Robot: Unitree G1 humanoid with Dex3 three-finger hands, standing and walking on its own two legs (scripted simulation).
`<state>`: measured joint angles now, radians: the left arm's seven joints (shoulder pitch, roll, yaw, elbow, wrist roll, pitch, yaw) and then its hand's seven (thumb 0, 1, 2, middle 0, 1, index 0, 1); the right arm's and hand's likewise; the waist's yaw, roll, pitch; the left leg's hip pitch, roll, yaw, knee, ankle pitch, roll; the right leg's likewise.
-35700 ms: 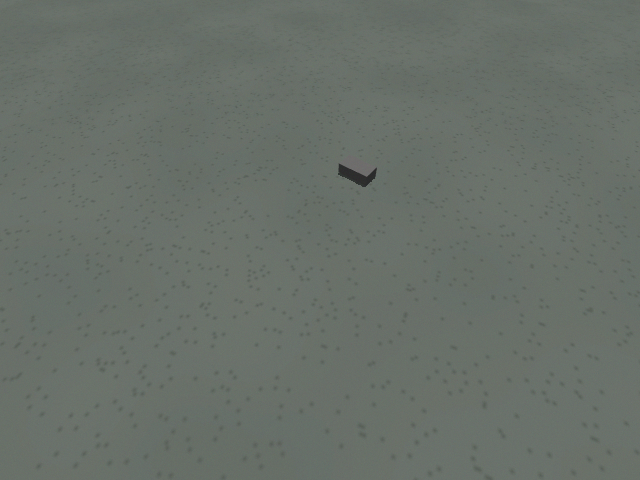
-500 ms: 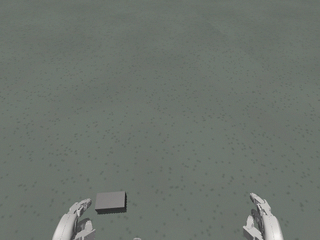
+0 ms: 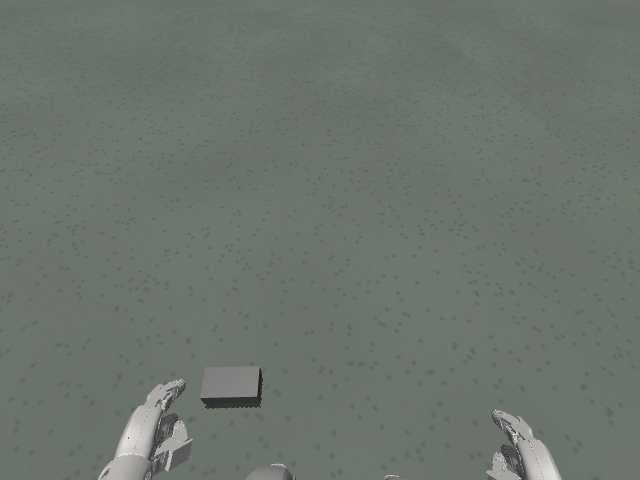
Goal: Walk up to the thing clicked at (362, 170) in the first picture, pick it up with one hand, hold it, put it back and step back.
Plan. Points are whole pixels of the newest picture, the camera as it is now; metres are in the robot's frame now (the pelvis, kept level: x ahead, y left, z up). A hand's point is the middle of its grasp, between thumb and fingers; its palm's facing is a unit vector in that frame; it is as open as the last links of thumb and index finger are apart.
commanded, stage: stand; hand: left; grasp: from above
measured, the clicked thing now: (232, 384) +0.46 +0.30 -0.70
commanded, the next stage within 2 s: none
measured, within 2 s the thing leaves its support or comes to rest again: neither
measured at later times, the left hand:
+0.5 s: hand out of the picture +0.04 +0.25 -0.11, palm faces +0.03 -0.95 -0.32, open 7.4 cm
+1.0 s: hand out of the picture +0.01 +0.24 -0.11, palm faces +0.01 -0.94 -0.34, open 7.4 cm
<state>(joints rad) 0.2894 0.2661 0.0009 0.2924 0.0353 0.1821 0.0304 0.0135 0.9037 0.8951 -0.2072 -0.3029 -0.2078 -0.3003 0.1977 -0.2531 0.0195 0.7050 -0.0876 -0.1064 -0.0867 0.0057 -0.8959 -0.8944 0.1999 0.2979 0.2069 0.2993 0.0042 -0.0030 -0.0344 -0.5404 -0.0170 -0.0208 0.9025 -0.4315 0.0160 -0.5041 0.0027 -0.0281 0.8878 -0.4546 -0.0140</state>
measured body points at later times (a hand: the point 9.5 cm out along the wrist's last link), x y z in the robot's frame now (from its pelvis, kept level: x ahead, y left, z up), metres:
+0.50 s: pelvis -0.01 +0.02 +0.05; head -0.03 +0.02 +0.49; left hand +0.04 +0.30 -0.09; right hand +0.06 -0.26 -0.09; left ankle +0.02 +0.11 -0.69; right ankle +0.00 -0.11 -0.69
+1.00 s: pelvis -0.02 +0.00 +0.05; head -0.02 -0.01 +0.50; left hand +0.01 +0.29 -0.09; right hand +0.04 -0.28 -0.09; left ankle +0.02 +0.11 -0.69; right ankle +0.00 -0.12 -0.69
